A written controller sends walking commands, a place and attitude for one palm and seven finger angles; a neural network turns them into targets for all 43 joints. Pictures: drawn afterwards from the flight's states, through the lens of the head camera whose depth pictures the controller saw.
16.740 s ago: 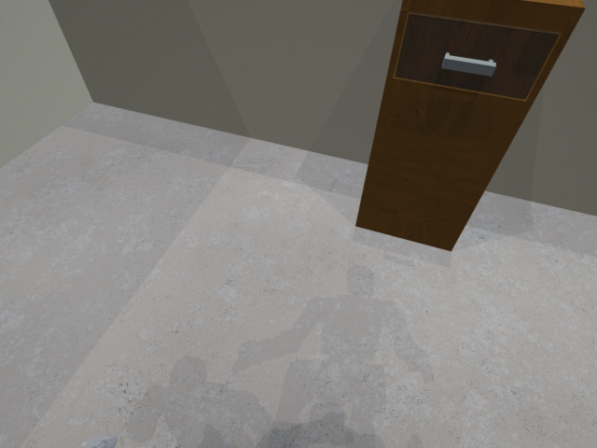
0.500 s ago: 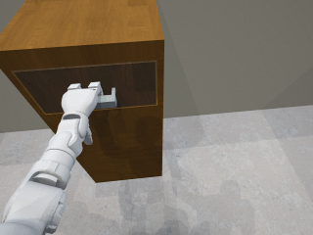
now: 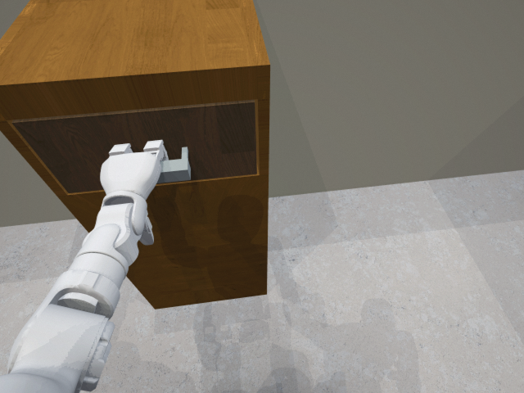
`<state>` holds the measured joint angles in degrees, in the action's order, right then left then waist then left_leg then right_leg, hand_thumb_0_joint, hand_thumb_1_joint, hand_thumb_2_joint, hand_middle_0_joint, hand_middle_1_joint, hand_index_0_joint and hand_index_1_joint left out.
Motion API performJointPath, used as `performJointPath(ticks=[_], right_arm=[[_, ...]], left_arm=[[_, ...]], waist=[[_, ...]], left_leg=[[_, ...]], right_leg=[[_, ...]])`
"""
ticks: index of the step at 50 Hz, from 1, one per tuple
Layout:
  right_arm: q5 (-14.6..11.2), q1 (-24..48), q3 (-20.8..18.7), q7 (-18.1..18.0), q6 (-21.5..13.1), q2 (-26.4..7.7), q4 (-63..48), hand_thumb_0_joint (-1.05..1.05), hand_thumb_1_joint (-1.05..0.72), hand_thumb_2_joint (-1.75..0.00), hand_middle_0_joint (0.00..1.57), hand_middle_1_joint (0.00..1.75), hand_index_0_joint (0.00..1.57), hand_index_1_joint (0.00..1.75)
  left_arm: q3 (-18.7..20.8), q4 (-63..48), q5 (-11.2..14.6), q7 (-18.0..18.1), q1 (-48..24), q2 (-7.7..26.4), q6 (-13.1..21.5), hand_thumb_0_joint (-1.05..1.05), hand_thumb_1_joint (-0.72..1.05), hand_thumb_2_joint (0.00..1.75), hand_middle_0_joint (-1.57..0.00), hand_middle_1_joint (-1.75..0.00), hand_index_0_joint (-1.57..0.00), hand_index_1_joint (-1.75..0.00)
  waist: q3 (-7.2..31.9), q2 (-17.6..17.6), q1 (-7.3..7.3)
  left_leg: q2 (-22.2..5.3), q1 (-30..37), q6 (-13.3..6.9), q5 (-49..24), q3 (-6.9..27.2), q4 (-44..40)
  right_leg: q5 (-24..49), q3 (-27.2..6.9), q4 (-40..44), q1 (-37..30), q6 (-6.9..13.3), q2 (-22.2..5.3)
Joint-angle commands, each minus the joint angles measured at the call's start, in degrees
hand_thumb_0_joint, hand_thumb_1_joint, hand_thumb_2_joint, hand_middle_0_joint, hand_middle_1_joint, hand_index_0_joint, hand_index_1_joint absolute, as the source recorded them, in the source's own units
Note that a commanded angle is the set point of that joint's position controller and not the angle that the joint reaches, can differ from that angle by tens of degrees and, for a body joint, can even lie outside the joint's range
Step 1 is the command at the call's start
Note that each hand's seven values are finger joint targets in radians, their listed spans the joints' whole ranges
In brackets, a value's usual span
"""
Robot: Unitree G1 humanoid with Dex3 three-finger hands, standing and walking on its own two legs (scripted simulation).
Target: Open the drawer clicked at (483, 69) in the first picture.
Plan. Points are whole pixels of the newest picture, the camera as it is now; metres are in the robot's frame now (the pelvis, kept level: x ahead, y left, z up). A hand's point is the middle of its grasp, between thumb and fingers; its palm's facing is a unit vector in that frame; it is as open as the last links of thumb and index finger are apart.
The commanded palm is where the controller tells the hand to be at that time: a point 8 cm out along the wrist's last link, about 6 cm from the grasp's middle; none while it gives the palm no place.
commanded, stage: lower the fingers behind the handle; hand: left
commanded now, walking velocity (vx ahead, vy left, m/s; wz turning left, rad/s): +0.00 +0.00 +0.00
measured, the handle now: (151, 164) +0.49 +0.20 +0.06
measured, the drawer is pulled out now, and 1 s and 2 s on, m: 0.00 0.00 0.03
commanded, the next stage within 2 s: close the thumb around the handle in 0.10 s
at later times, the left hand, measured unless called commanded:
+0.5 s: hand (143, 193) +0.44 +0.21 +0.04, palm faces -0.02 -0.05 -1.00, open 11.3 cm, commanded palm +0.41 +0.21 +0.10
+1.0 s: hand (143, 194) +0.44 +0.21 +0.04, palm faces -0.02 -0.03 -1.00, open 6.0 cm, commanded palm +0.41 +0.21 +0.10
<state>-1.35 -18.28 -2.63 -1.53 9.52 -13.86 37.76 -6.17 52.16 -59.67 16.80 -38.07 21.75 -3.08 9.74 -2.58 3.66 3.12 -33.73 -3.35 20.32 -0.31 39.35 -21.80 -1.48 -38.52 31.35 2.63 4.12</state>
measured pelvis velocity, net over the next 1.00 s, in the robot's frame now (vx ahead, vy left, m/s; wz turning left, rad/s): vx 0.00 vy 0.00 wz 0.01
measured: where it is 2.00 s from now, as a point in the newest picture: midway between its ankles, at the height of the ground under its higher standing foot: outside the picture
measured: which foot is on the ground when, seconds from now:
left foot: down 0.00-1.00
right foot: down 0.00-1.00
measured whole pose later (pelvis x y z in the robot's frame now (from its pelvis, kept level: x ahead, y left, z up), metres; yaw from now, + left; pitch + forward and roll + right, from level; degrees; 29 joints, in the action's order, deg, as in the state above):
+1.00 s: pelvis +0.00 +0.00 +0.00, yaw +0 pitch +14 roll -1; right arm -1.3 -17.7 -2.6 -1.7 9.4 -14.1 38.3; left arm -7.9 51.7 -59.9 17.2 -38.4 20.8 -4.3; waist 9.4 -2.7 3.1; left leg 3.4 -33.4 -3.5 20.4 0.0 39.4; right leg -21.9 -1.1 -38.4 30.8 2.5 3.9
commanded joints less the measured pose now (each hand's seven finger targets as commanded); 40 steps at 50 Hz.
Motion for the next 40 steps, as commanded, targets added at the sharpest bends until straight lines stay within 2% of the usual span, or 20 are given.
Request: performJointPath(ticks=[1,3,5,7,8,10,13,15,19,21,22,25,28,29,30,32,33,35,39,40], right_arm=[[0.1,-1.8,-3.0,-0.6,-1.3,-8.0,-5.3,0.0,-0.9,-0.9,0.2,0.3,0.2,0.3],[0.2,-1.9,-3.1,-0.4,-1.4,-8.0,-5.6,0.0,-0.9,-0.9,0.2,0.3,0.2,0.3],[0.2,-1.9,-3.0,-0.5,-1.4,-8.0,-5.3,0.0,-0.9,-0.9,0.2,0.3,0.2,0.3],[0.1,-1.8,-3.0,-0.5,-1.4,-8.1,-5.3,0.0,-0.9,-0.9,0.2,0.3,0.2,0.3],[0.2,-1.7,-3.0,-0.5,-1.3,-8.2,-5.1,0.0,-0.9,-0.9,0.2,0.3,0.2,0.3],[0.2,-1.8,-3.2,-0.3,-1.5,-7.9,-5.1,0.0,-0.9,-0.9,0.2,0.3,0.2,0.3],[0.2,-1.9,-2.9,-0.5,-1.2,-8.3,-4.8,0.0,-0.9,-0.9,0.2,0.3,0.2,0.3],[0.2,-1.9,-3.0,-0.6,-1.3,-8.3,-4.8,0.0,-0.9,-0.9,0.2,0.3,0.2,0.3],[0.4,-1.7,-2.9,-0.7,-1.1,-8.1,-5.2,0.0,-0.9,-0.9,0.2,0.3,0.2,0.3],[0.2,-1.3,-2.8,-0.6,-1.1,-7.9,-5.5,0.0,-0.9,-0.9,0.2,0.3,0.2,0.3],[0.1,-1.4,-2.8,-0.6,-1.1,-8.1,-5.4,0.0,-0.9,-0.9,0.2,0.3,0.2,0.3],[0.2,-1.3,-3.0,-0.4,-1.3,-7.9,-5.7,0.0,-0.9,-0.9,0.2,0.3,0.2,0.3],[0.3,-1.4,-3.0,-0.5,-1.2,-8.2,-5.4,0.0,-0.9,-0.9,0.2,0.3,0.2,0.3],[0.2,-1.4,-3.0,-0.4,-1.3,-8.1,-5.5,0.0,-0.9,-0.9,0.2,0.3,0.2,0.3],[0.2,-1.6,-3.2,-0.3,-1.4,-7.9,-5.4,0.0,-0.9,-0.9,0.2,0.3,0.2,0.3],[0.2,-1.4,-3.2,-0.2,-1.4,-7.9,-5.3,0.0,-0.9,-0.9,0.2,0.3,0.2,0.3],[0.2,-1.5,-3.2,-0.2,-1.4,-8.2,-5.2,0.0,-0.9,-0.9,0.2,0.3,0.2,0.3],[0.2,-1.7,-3.2,-0.3,-1.4,-8.1,-5.0,0.0,-0.9,-0.9,0.2,0.3,0.2,0.3],[0.2,-1.7,-3.1,-0.3,-1.3,-8.1,-4.9,0.0,-0.9,-0.9,0.2,0.3,0.2,0.3],[0.2,-1.5,-3.2,-0.2,-1.4,-7.9,-4.9,0.0,-0.9,-0.9,0.2,0.3,0.2,0.3]], left_arm=[[4.4,-10.0,-0.6,2.3,-21.7,12.8,-0.2,0.0,-0.5,0.3,-0.3,-1.2,-0.3,-1.2],[4.8,-11.1,-0.1,2.3,-21.7,12.9,0.0,0.0,-0.5,0.3,-0.3,-1.2,-0.3,-1.2],[3.7,-10.3,-0.3,2.5,-22.4,11.8,-0.3,0.0,-0.5,0.3,-0.3,-1.2,-0.3,-1.2],[4.6,-10.0,-0.4,2.6,-21.6,12.9,-0.7,0.0,-0.5,0.3,-0.3,-1.2,-0.3,-1.2],[3.8,-10.4,-0.4,2.6,-23.2,12.2,-0.7,0.0,-0.5,0.3,-0.3,-1.2,-0.3,-1.2],[3.7,-11.0,-0.4,2.9,-22.7,11.6,-0.9,0.0,-0.5,0.3,-0.3,-1.2,-0.3,-1.2],[4.1,-8.9,-0.3,2.6,-23.0,12.2,-1.6,0.0,-0.33,0.37,-0.31,-1.22,-0.31,-1.22],[3.9,-9.9,-0.4,2.6,-24.4,12.6,-1.6,0.0,-0.22,0.42,-0.32,-1.23,-0.32,-1.23],[5.9,-11.0,-0.4,2.2,-21.7,14.5,-1.4,0.0,0.0,0.52,-0.34,-1.25,-0.34,-1.25],[4.0,-10.8,-0.2,2.1,-20.7,11.9,-1.3,0.0,0.12,0.56,-0.34,-1.27,-0.34,-1.27],[4.3,-10.1,-0.2,2.0,-20.6,12.2,-1.4,0.0,0.17,0.59,-0.35,-1.27,-0.35,-1.27],[3.9,-11.7,-0.2,2.1,-21.1,11.8,-0.9,0.0,0.34,0.66,-0.36,-1.29,-0.36,-1.29],[5.4,-11.5,-0.3,2.2,-20.8,13.5,-1.0,0.0,0.51,0.73,-0.37,-1.31,-0.37,-1.31],[3.7,-12.8,-0.3,2.3,-22.1,11.8,-0.8,0.0,0.56,0.76,-0.38,-1.31,-0.38,-1.31],[4.1,-12.4,-0.3,2.4,-20.7,11.6,-0.9,0.0,0.62,0.78,-0.38,-1.32,-0.38,-1.32],[2.6,-12.4,-0.1,2.4,-21.2,9.8,-1.2,0.0,0.73,0.83,-0.39,-1.33,-0.39,-1.33],[4.3,-11.6,-0.2,2.4,-21.0,11.7,-1.3,0.0,0.79,0.85,-0.39,-1.34,-0.39,-1.34],[2.8,-11.6,-0.2,2.4,-22.3,10.3,-1.5,0.0,0.9,0.9,-0.4,-1.35,-0.4,-1.35],[3.2,-11.7,-0.5,2.3,-22.5,10.9,-1.8,0.0,0.9,0.9,-0.4,-1.35,-0.4,-1.35],[0.8,-11.4,-0.1,2.1,-23.3,8.0,-2.0,0.0,0.9,0.9,-0.4,-1.35,-0.4,-1.35]], waist=[[17.3,1.8,-0.75],[18.9,1.4,-1.0],[17.4,1.6,-0.24],[17.4,2.4,-0.64],[17.7,1.9,-0.19],[19.0,0.1,-0.76],[17.3,3.0,-0.16],[18.2,2.6,-0.07],[20.4,1.2,-1.45],[17.9,1.4,-1.03],[16.7,2.2,-0.88],[18.4,0.4,-1.18],[18.6,1.9,-1.19],[19.0,0.6,-0.88],[19.4,1.3,-1.25],[18.3,1.0,-0.64],[17.7,2.1,-0.8],[17.9,2.4,-0.34],[18.7,0.8,-0.62],[17.3,1.0,0.22]], left_leg=[[-1.4,12.4,0.2,-25.8,0.2,-1.8],[-1.4,13.3,0.2,-27.3,0.2,-1.5],[-1.5,13.0,0.2,-26.4,0.2,-1.5],[-1.6,12.7,0.3,-26.0,0.4,-1.7],[-1.6,13.2,0.3,-26.5,0.6,-1.7],[-1.7,14.7,0.5,-27.8,0.5,-1.5],[-1.7,13.0,0.3,-26.3,0.6,-1.7],[-1.6,13.3,0.2,-26.0,0.5,-1.7],[-1.6,14.1,0.3,-29.5,0.2,-1.4],[-1.6,13.5,0.4,-28.7,0.1,-1.6],[-1.7,13.1,0.4,-27.7,0.3,-1.8],[-1.7,14.2,0.4,-28.1,0.3,-1.8],[-1.7,13.6,0.5,-28.1,0.5,-1.8],[-1.8,14.5,0.5,-28.7,0.5,-1.7],[-1.9,15.0,0.5,-30.0,0.6,-1.4],[-1.9,15.3,0.6,-29.0,0.6,-1.5],[-2.0,14.5,0.5,-29.0,0.9,-1.6],[-1.8,14.5,0.5,-28.2,0.7,-1.5],[-2.0,15.4,0.6,-29.1,0.9,-1.5],[-1.9,15.4,0.5,-28.3,0.8,-1.5]], right_leg=[[24.3,0.9,3.1,-7.9,0.0,-1.1],[25.2,0.7,3.0,-8.6,0.1,-1.0],[24.6,1.0,3.0,-7.5,0.0,-1.0],[23.9,1.0,3.0,-7.5,0.0,-1.0],[23.8,1.0,3.0,-7.2,0.1,-1.0],[24.0,1.1,2.7,-7.1,0.1,-0.9],[23.6,1.2,3.1,-7.3,0.1,-0.9],[24.1,0.9,3.1,-7.7,-0.1,-1.0],[27.3,0.7,2.6,-9.8,0.0,-1.1],[26.6,1.0,2.9,-8.7,0.0,-1.1],[25.2,1.2,3.1,-8.0,0.0,-1.0],[25.0,1.0,3.0,-8.1,0.1,-1.0],[25.0,0.9,3.0,-8.7,0.2,-1.0],[25.3,1.0,2.8,-8.1,0.1,-1.0],[25.8,1.1,2.6,-8.2,0.1,-0.9],[24.6,1.3,2.9,-7.0,0.1,-0.8],[24.4,1.3,3.0,-7.4,0.2,-0.8],[24.6,1.2,3.0,-7.2,0.0,-0.9],[24.4,1.2,2.8,-7.0,0.2,-0.9],[24.0,1.4,3.2,-6.1,0.1,-0.8]])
